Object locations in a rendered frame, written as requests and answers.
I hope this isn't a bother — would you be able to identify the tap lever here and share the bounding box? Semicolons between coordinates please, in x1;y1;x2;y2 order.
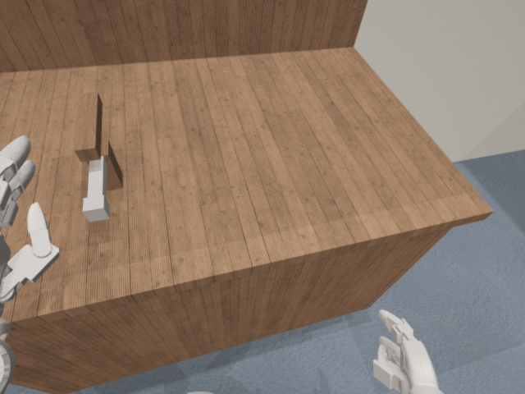
83;156;110;222

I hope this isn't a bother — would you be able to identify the counter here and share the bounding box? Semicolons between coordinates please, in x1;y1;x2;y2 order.
0;0;494;394

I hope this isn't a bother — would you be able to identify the left robot forearm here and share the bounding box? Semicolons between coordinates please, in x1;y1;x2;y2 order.
0;318;16;394

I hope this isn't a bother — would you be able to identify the robot left hand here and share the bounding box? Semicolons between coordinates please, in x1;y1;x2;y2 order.
0;135;60;318

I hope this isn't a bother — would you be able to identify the robot right hand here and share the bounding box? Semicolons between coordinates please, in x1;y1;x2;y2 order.
373;309;439;394

